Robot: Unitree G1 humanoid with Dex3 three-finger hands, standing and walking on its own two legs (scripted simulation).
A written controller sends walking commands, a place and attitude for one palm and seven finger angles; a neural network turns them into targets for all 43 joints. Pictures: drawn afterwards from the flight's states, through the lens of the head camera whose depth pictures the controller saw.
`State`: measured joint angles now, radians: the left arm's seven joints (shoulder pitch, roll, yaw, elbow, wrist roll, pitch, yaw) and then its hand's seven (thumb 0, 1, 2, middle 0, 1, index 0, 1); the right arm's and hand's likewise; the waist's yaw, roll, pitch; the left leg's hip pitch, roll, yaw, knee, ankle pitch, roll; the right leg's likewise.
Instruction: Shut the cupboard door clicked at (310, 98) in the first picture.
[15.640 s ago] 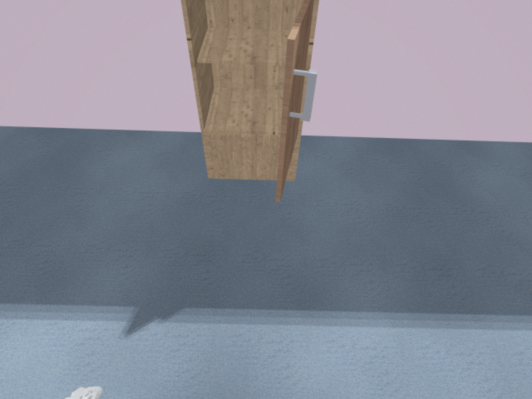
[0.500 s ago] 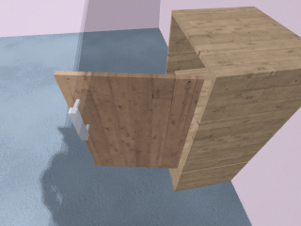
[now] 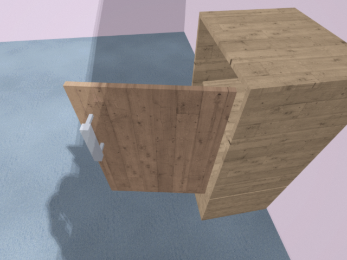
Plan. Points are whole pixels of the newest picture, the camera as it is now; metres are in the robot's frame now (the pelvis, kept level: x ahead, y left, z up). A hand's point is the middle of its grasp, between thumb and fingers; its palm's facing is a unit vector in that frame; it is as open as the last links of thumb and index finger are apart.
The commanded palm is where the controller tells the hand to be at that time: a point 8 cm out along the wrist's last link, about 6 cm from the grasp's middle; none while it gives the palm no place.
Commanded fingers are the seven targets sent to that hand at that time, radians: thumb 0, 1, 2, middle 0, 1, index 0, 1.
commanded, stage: raise the hand and make a fist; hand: left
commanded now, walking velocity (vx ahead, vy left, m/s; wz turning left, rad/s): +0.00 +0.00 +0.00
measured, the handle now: (94, 138) +0.43 +0.27 -0.02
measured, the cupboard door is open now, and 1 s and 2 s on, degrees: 78 78 78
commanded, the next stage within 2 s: bring the fist close to the handle in 1.92 s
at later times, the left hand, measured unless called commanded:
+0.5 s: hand out of the picture +0.10 +0.19 -0.07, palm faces +0.14 -0.99 -0.04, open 5.8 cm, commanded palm +0.10 +0.23 -0.06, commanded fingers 0.00 0.90 0.90 -0.66 -0.80 -0.66 -0.80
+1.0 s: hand (78, 255) +0.14 +0.22 -0.04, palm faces +0.04 -1.00 -0.02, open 3.5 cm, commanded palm +0.11 +0.27 -0.04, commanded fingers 0.00 0.90 0.90 -1.12 -1.30 -1.12 -1.30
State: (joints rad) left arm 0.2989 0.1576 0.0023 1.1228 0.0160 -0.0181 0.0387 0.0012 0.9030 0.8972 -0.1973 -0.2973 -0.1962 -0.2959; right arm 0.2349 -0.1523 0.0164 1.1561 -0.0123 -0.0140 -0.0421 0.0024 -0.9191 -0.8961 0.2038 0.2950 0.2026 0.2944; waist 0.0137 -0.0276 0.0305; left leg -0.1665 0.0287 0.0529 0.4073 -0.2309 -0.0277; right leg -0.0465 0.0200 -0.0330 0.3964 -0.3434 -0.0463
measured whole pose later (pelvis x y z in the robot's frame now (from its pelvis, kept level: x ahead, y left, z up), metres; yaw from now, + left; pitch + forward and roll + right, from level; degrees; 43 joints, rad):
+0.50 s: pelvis -0.09 +0.00 -0.11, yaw +0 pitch +13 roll +0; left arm 0.46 0.17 0.11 0.05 -0.22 -0.49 -0.17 0.02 0.90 0.90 -0.49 -0.61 -0.48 -0.61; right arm 0.15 -0.25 -0.04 0.50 0.02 -0.24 -0.04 0.01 -0.91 -0.90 0.20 0.29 0.20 0.29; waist 0.05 0.00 -0.15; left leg -1.00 0.03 -0.05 1.22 -0.46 -0.03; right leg -0.88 0.02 -0.09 1.26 -0.62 -0.07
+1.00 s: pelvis -0.08 +0.04 -0.10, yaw -1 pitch +15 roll -3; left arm 0.44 0.21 0.09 -0.10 -0.23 -0.40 -0.13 0.01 0.90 0.90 -0.94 -1.11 -0.94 -1.11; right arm 0.27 -0.24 -0.01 0.54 0.01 -0.20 -0.06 0.01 -0.90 -0.90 0.21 0.30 0.21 0.30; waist -0.01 0.03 -0.14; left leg -0.99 0.02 -0.02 1.19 -0.45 0.03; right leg -0.85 0.01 -0.06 1.16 -0.57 0.00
